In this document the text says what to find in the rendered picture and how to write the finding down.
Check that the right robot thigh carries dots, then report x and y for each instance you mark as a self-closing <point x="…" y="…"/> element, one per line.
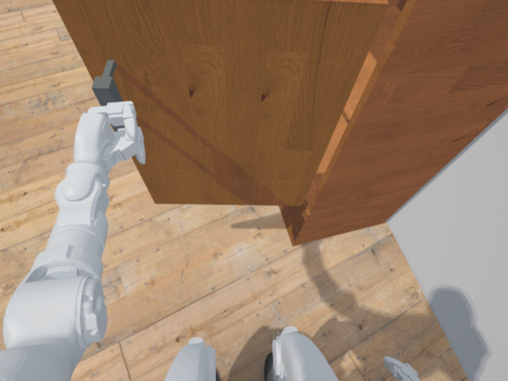
<point x="297" y="358"/>

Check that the handle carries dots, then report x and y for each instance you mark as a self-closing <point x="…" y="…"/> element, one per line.
<point x="105" y="88"/>

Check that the robot left hand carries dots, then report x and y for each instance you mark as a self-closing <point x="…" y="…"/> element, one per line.
<point x="96" y="143"/>

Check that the left robot upper arm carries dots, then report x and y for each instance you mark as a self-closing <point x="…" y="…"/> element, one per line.
<point x="50" y="325"/>

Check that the robot right hand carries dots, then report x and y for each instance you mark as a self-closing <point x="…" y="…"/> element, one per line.
<point x="401" y="371"/>

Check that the robot left forearm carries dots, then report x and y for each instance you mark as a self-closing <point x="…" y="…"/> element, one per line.
<point x="78" y="238"/>

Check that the right robot shin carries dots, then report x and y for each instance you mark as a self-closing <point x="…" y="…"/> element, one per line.
<point x="286" y="330"/>

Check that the cupboard door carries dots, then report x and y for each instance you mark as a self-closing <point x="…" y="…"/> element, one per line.
<point x="237" y="100"/>

